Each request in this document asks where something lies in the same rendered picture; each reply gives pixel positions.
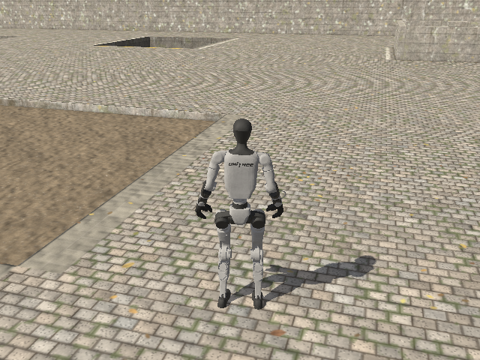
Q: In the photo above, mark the robot left hand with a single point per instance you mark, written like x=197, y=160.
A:
x=204, y=208

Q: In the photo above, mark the robot left shin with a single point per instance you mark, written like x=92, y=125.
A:
x=223, y=274

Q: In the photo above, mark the robot right upper arm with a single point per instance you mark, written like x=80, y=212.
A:
x=265, y=160

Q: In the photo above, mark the right robot forearm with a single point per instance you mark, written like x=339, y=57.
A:
x=275, y=197

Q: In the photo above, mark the robot left upper arm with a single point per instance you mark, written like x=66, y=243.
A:
x=217, y=158

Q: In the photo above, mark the right robot thigh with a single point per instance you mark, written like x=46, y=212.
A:
x=257, y=226

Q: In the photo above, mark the robot right hand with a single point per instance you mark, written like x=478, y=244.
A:
x=272, y=207

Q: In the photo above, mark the left robot forearm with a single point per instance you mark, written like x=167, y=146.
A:
x=204, y=195

